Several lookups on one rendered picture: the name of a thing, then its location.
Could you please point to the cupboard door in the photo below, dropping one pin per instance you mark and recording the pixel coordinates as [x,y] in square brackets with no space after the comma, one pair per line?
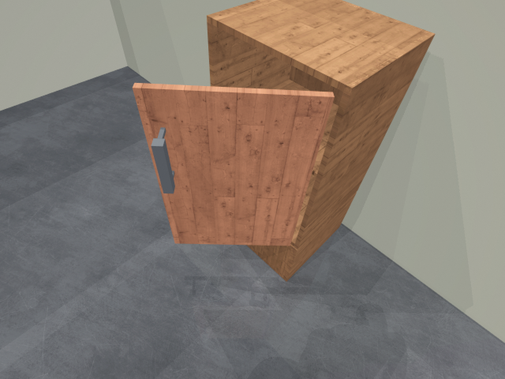
[242,158]

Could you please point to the handle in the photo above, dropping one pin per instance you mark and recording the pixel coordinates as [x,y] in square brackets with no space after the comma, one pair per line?
[162,161]

